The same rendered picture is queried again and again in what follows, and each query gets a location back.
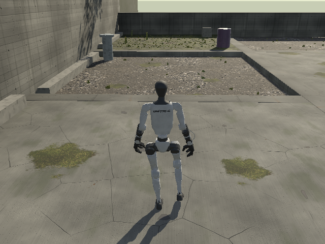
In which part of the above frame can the left robot hand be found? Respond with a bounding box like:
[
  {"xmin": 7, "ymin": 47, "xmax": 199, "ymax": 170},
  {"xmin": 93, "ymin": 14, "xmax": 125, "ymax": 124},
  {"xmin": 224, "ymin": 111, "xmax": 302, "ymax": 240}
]
[{"xmin": 134, "ymin": 142, "xmax": 145, "ymax": 153}]

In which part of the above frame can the left robot forearm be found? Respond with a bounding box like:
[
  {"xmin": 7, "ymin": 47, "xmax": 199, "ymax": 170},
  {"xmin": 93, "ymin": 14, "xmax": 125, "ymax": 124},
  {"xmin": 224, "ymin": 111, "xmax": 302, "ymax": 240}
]
[{"xmin": 135, "ymin": 123, "xmax": 144, "ymax": 144}]

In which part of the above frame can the right robot forearm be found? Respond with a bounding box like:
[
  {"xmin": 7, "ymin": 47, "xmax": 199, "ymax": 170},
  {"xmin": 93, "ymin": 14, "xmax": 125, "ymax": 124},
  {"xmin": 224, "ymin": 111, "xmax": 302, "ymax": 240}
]
[{"xmin": 182, "ymin": 123, "xmax": 193, "ymax": 145}]

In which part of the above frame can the right robot foot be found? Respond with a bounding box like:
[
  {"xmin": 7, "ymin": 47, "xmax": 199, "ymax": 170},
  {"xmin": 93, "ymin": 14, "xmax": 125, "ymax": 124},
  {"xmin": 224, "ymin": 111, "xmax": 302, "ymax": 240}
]
[{"xmin": 177, "ymin": 192, "xmax": 184, "ymax": 201}]

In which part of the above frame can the right robot hand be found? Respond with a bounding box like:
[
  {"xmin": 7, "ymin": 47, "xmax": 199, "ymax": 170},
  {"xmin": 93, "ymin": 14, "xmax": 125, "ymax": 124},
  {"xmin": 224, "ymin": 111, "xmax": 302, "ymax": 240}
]
[{"xmin": 182, "ymin": 144, "xmax": 194, "ymax": 157}]

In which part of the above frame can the robot right thigh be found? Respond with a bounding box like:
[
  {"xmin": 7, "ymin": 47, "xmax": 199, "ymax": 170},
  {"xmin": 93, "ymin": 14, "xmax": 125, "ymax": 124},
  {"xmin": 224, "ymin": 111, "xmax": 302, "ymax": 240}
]
[{"xmin": 170, "ymin": 141, "xmax": 181, "ymax": 169}]

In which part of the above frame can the left robot upper arm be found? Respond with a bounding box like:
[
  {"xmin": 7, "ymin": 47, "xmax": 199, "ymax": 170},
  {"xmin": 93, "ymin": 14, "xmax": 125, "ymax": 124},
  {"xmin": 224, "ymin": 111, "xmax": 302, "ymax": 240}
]
[{"xmin": 138, "ymin": 103, "xmax": 151, "ymax": 131}]

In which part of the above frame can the right robot upper arm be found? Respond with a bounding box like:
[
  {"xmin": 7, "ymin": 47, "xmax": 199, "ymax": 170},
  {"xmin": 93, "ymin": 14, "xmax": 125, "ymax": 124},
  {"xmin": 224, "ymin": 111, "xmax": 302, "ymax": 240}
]
[{"xmin": 172, "ymin": 102, "xmax": 186, "ymax": 130}]

